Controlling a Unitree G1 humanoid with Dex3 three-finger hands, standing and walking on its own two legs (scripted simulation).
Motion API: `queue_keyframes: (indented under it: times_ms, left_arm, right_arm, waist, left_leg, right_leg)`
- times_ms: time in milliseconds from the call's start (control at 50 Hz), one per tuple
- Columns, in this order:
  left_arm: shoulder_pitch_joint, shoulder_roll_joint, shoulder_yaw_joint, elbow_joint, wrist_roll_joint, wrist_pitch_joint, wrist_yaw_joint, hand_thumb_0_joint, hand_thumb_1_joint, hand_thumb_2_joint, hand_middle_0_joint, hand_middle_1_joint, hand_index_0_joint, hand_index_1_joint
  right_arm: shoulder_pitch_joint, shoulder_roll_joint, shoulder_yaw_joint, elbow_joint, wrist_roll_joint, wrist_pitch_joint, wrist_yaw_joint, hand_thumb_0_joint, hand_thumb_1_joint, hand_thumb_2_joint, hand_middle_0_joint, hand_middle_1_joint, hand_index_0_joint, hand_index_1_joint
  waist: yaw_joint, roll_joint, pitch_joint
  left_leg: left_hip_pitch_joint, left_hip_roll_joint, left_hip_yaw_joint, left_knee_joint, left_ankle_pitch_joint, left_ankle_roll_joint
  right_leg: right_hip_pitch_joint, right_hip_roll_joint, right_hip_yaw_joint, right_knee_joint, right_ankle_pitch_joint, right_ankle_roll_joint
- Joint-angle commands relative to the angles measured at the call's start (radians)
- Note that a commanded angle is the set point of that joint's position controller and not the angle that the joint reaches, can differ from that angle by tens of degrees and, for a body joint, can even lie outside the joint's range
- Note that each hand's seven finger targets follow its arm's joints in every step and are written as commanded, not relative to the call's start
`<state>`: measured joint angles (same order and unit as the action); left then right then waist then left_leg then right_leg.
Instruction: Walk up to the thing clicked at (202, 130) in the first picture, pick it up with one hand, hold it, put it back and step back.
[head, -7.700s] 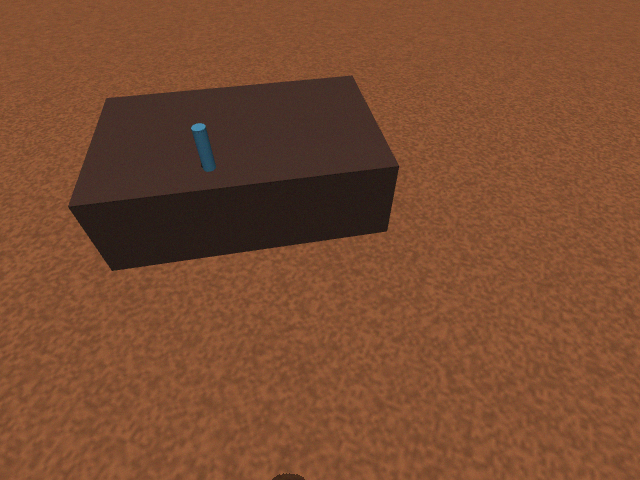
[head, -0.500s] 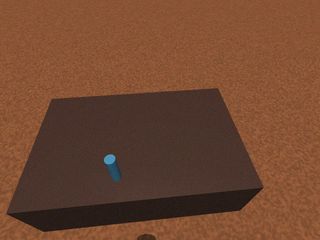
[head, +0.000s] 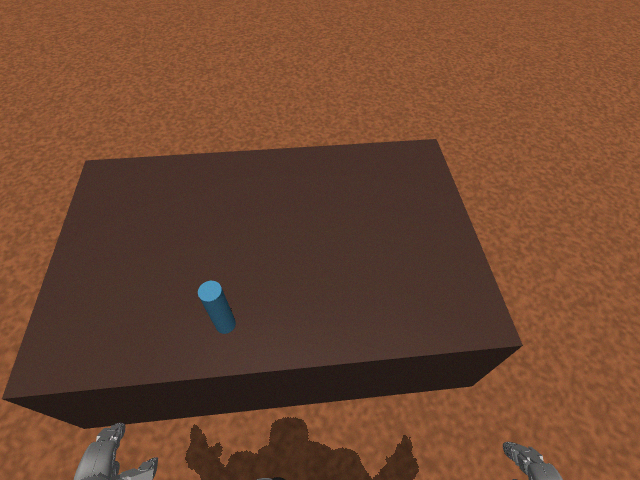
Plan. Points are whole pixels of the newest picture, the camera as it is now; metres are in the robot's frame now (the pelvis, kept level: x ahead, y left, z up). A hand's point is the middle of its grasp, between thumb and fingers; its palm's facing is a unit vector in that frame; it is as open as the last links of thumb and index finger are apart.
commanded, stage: go down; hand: left
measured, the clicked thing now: (218, 308) +0.48 +0.23 -0.32
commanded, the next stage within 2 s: none
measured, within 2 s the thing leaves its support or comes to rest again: neither
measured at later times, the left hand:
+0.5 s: hand (129, 457) +0.18 +0.27 -0.14, palm faces +0.06 -0.95 -0.31, open 17.0 cm
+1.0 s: hand (116, 466) +0.17 +0.29 -0.13, palm faces +0.07 -0.94 -0.33, open 17.5 cm
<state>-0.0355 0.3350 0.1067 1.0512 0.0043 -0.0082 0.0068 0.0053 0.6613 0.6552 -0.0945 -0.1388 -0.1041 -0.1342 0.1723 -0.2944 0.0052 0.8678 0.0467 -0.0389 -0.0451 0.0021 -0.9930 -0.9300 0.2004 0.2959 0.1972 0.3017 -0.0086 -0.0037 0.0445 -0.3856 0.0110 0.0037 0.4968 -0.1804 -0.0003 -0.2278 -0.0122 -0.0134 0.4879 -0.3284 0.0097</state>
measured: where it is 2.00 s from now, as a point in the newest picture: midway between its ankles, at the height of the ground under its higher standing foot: outside the picture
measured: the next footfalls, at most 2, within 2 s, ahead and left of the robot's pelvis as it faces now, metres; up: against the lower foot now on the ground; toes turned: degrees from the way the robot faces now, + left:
none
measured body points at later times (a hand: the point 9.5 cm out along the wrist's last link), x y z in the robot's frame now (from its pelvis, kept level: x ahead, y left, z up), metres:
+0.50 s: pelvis +0.02 +0.00 -0.03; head +0.07 +0.01 +0.42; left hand +0.17 +0.32 -0.12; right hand +0.15 -0.27 -0.12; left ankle +0.04 +0.12 -0.74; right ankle -0.05 -0.13 -0.74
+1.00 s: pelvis +0.01 +0.01 -0.05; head +0.06 +0.02 +0.39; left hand +0.16 +0.33 -0.11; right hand +0.16 -0.25 -0.13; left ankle +0.04 +0.12 -0.74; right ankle -0.05 -0.13 -0.74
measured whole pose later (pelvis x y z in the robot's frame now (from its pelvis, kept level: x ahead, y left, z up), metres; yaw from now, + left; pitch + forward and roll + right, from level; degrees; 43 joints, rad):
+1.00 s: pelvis +0.01 +0.01 -0.05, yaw -1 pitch +13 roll -3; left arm 0.33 0.40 0.25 0.24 -0.01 0.48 -0.14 -0.01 -0.55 0.01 -0.08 -0.03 -0.08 -0.03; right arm 0.28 -0.24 0.01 0.56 0.03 -0.16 -0.15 0.01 -0.88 -0.89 0.20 0.30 0.20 0.30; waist -0.03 0.03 -0.15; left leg -0.78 0.04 -0.02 0.98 -0.42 0.00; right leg -0.59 0.02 -0.02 0.92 -0.55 0.01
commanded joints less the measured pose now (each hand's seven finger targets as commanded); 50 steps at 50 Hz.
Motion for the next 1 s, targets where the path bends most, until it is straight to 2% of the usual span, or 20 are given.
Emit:
queue_keyframes:
  times_ms: [0, 40, 60, 120, 160, 180, 280, 300, 380, 440, 500, 540, 580, 640, 700, 740, 780, 860, 940, 980]
  left_arm:
    - [0.083, 0.283, 0.157, -0.046, 0.058, 0.046, -0.016, 0.0, 0.134, 0.133, -0.029, -0.009, -0.041, 0.0]
    - [0.082, 0.3, 0.174, -0.181, 0.059, 0.095, -0.018, 0.0, 0.035, 0.1, -0.043, -0.013, -0.054, 0.0]
    - [0.104, 0.257, 0.145, -0.203, 0.055, 0.131, -0.025, 0.0, -0.029, 0.086, -0.047, -0.014, -0.056, 0.0]
    - [0.062, 0.26, 0.149, -0.252, 0.045, 0.217, -0.04, 0.0, -0.181, 0.066, -0.051, -0.005, -0.054, 0.0]
    - [0.07, 0.254, 0.146, -0.312, 0.033, 0.248, -0.053, 0.0, -0.309, 0.047, -0.059, -0.005, -0.061, 0.0]
    - [0.064, 0.225, 0.126, -0.334, 0.028, 0.259, -0.062, 0.0, -0.389, 0.047, -0.061, -0.015, -0.062, -0.012]
    - [0.06, 0.253, 0.163, -0.423, 0.026, 0.272, -0.1, 0.0, -0.525, 0.03, -0.073, -0.033, -0.072, -0.033]
    - [0.014, 0.255, 0.149, -0.471, 0.029, 0.264, -0.108, 0.0, -0.537, 0.026, -0.071, -0.035, -0.072, -0.033]
    - [0.085, 0.303, 0.199, -0.566, 0.036, 0.253, -0.115, 0.0, -0.524, 0.015, -0.069, -0.02, -0.065, -0.022]
    - [0.127, 0.331, 0.218, -0.628, 0.046, 0.266, -0.112, 0.0, -0.514, 0.009, -0.076, -0.026, -0.071, -0.028]
    - [0.203, 0.319, 0.227, -0.681, 0.039, 0.301, -0.114, 0.0, -0.493, 0.022, -0.075, -0.034, -0.069, -0.036]
    - [0.22, 0.306, 0.216, -0.719, 0.034, 0.329, -0.115, 0.0, -0.489, 0.011, -0.076, -0.024, -0.072, -0.025]
    - [0.247, 0.273, 0.199, -0.715, 0.023, 0.367, -0.124, 0.0, -0.529, 0.003, -0.077, -0.021, -0.072, -0.023]
    - [0.266, 0.277, 0.212, -0.75, 0.01, 0.406, -0.135, 0.0, -0.546, 0.0, -0.078, -0.018, -0.074, -0.018]
    - [0.277, 0.287, 0.214, -0.805, 0.005, 0.425, -0.146, 0.0, -0.559, 0.0, -0.079, -0.022, -0.075, -0.023]
    - [0.291, 0.298, 0.224, -0.849, 0.004, 0.43, -0.15, 0.0, -0.563, 0.0, -0.078, -0.022, -0.073, -0.024]
    - [0.297, 0.297, 0.222, -0.872, 0.001, 0.434, -0.153, 0.0, -0.583, 0.003, -0.079, -0.028, -0.073, -0.032]
    - [0.316, 0.314, 0.251, -0.935, 0.0, 0.443, -0.139, 0.0, -0.577, 0.01, -0.08, -0.032, -0.07, -0.037]
    - [0.357, 0.303, 0.246, -0.982, -0.002, 0.458, -0.127, 0.0, -0.548, 0.016, -0.074, -0.027, -0.067, -0.031]
    - [0.366, 0.3, 0.247, -0.994, -0.005, 0.469, -0.123, 0.0, -0.58, 0.019, -0.075, -0.037, -0.068, -0.04]
  right_arm:
    - [0.091, -0.169, -0.093, -0.147, -0.019, -0.024, -0.001, 0.0, -0.962, -0.91, 0.2, 0.3, 0.2, 0.3]
    - [0.056, -0.15, -0.085, -0.215, -0.012, -0.027, -0.003, 0.0, -0.937, -0.902, 0.2, 0.3, 0.2, 0.3]
    - [0.036, -0.142, -0.076, -0.238, -0.007, -0.027, -0.002, 0.0, -0.93, -0.9, 0.2, 0.3, 0.2, 0.3]
    - [-0.005, -0.135, -0.064, -0.292, 0.001, -0.033, -0.01, 0.0, -0.92, -0.9, 0.2, 0.3, 0.2, 0.3]
    - [0.008, -0.124, -0.062, -0.311, 0.002, -0.041, -0.015, 0.0, -0.892, -0.893, 0.2, 0.3, 0.2, 0.3]
    - [0.021, -0.121, -0.062, -0.314, 0.0, -0.047, -0.017, 0.0, -0.873, -0.889, 0.2, 0.3, 0.2, 0.3]
    - [0.076, -0.135, -0.073, -0.326, -0.006, -0.074, -0.025, 0.0, -0.853, -0.884, 0.2, 0.3, 0.2, 0.3]
    - [0.076, -0.135, -0.075, -0.326, -0.008, -0.082, -0.028, 0.0, -0.853, -0.884, 0.2, 0.3, 0.2, 0.3]
    - [0.08, -0.129, -0.076, -0.342, -0.015, -0.106, -0.042, 0.0, -0.864, -0.887, 0.2, 0.3, 0.2, 0.3]
    - [0.064, -0.131, -0.073, -0.352, -0.017, -0.114, -0.053, 0.0, -0.865, -0.886, 0.2, 0.3, 0.2, 0.3]
    - [0.056, -0.124, -0.069, -0.363, -0.018, -0.116, -0.061, 0.0, -0.872, -0.889, 0.2, 0.3, 0.2, 0.3]
    - [0.05, -0.12, -0.065, -0.376, -0.017, -0.12, -0.072, 0.0, -0.873, -0.889, 0.2, 0.3, 0.2, 0.3]
    - [0.045, -0.112, -0.057, -0.383, -0.016, -0.125, -0.079, 0.0, -0.879, -0.891, 0.2, 0.3, 0.2, 0.3]
    - [0.046, -0.116, -0.058, -0.402, -0.016, -0.133, -0.087, 0.0, -0.869, -0.888, 0.2, 0.3, 0.2, 0.3]
    - [0.049, -0.112, -0.059, -0.421, -0.016, -0.143, -0.096, 0.0, -0.865, -0.887, 0.2, 0.3, 0.2, 0.3]
    - [0.058, -0.109, -0.06, -0.43, -0.016, -0.15, -0.099, 0.0, -0.868, -0.888, 0.2, 0.3, 0.2, 0.3]
    - [0.065, -0.111, -0.061, -0.435, -0.016, -0.155, -0.103, 0.0, -0.87, -0.889, 0.2, 0.3, 0.2, 0.3]
    - [0.063, -0.105, -0.059, -0.45, -0.016, -0.165, -0.112, 0.0, -0.874, -0.89, 0.2, 0.3, 0.2, 0.3]
    - [0.071, -0.097, -0.055, -0.457, -0.018, -0.177, -0.123, 0.0, -0.869, -0.889, 0.2, 0.3, 0.2, 0.3]
    - [0.068, -0.1, -0.056, -0.453, -0.02, -0.181, -0.125, 0.0, -0.87, -0.889, 0.2, 0.3, 0.2, 0.3]
  waist:
    - [0.045, 0.022, -0.331]
    - [0.064, 0.088, -0.358]
    - [0.052, 0.088, -0.307]
    - [0.026, 0.042, -0.189]
    - [0.018, 0.024, -0.17]
    - [0.003, 0.015, -0.173]
    - [-0.022, 0.001, -0.262]
    - [-0.034, 0.02, -0.272]
    - [-0.017, 0.05, -0.349]
    - [-0.008, 0.097, -0.343]
    - [-0.001, 0.129, -0.341]
    - [-0.009, 0.103, -0.33]
    - [-0.018, 0.08, -0.289]
    - [-0.017, 0.075, -0.284]
    - [-0.023, 0.062, -0.31]
    - [-0.011, 0.077, -0.334]
    - [-0.022, 0.065, -0.353]
    - [-0.009, 0.098, -0.354]
    - [-0.012, 0.091, -0.364]
    - [-0.015, 0.106, -0.349]
  left_leg:
    - [0.168, -0.012, 0.019, 0.054, 0.235, 0.017]
    - [0.186, -0.022, 0.024, 0.036, 0.267, 0.01]
    - [0.169, -0.019, 0.021, 0.029, 0.244, 0.009]
    - [0.104, -0.012, 0.018, 0.021, 0.129, 0.009]
    - [0.085, -0.012, 0.025, 0.032, 0.08, 0.016]
    - [0.084, -0.008, 0.021, 0.037, 0.073, 0.017]
    - [0.091, 0.007, 0.01, 0.135, 0.185, 0.028]
    - [0.085, 0.008, 0.008, 0.153, 0.18, 0.03]
    - [0.07, 0.006, 0.008, 0.215, 0.185, 0.034]
    - [0.052, 0.009, 0.001, 0.228, 0.16, 0.03]
    - [0.045, 0.015, -0.011, 0.242, 0.183, 0.029]
    - [0.026, 0.013, -0.011, 0.26, 0.197, 0.036]
    - [-0.015, 0.011, -0.012, 0.273, 0.14, 0.037]
    - [-0.044, 0.013, -0.016, 0.287, 0.101, 0.036]
    - [-0.054, 0.016, -0.024, 0.315, 0.103, 0.041]
    - [-0.061, 0.016, -0.024, 0.333, 0.12, 0.039]
    - [-0.058, 0.021, -0.03, 0.352, 0.144, 0.042]
    - [-0.088, 0.022, -0.034, 0.355, 0.078, 0.034]
    - [-0.099, 0.017, -0.031, 0.378, 0.081, 0.035]
    - [-0.106, 0.021, -0.039, 0.373, 0.056, 0.031]
  right_leg:
    - [-0.049, 0.02, -0.005, 0.018, 0.312, -0.027]
    - [-0.013, 0.019, -0.002, -0.001, 0.333, -0.025]
    - [-0.037, 0.023, -0.006, -0.008, 0.305, -0.027]
    - [-0.104, 0.025, -0.013, -0.024, 0.197, -0.024]
    - [-0.139, 0.021, -0.006, -0.02, 0.17, -0.018]
    - [-0.157, 0.025, -0.01, -0.009, 0.161, -0.019]
    - [-0.19, 0.035, -0.012, 0.086, 0.267, -0.009]
    - [-0.22, 0.034, -0.007, 0.104, 0.261, -0.008]
    - [-0.243, 0.028, 0.004, 0.153, 0.269, -0.001]
    - [-0.268, 0.032, 0.002, 0.171, 0.219, -0.008]
    - [-0.281, 0.039, -0.008, 0.193, 0.211, -0.011]
    - [-0.292, 0.038, -0.009, 0.195, 0.239, -0.004]
    - [-0.319, 0.037, -0.011, 0.198, 0.198, 0.0]
    - [-0.354, 0.041, -0.018, 0.214, 0.152, -0.002]
    - [-0.378, 0.041, -0.021, 0.237, 0.152, 0.001]
    - [-0.381, 0.041, -0.021, 0.258, 0.165, 0.0]
    - [-0.393, 0.045, -0.024, 0.277, 0.179, 0.003]
    - [-0.413, 0.045, -0.025, 0.294, 0.107, -0.006]
    - [-0.414, 0.044, -0.021, 0.301, 0.13, -0.003]
    - [-0.429, 0.048, -0.028, 0.308, 0.092, -0.007]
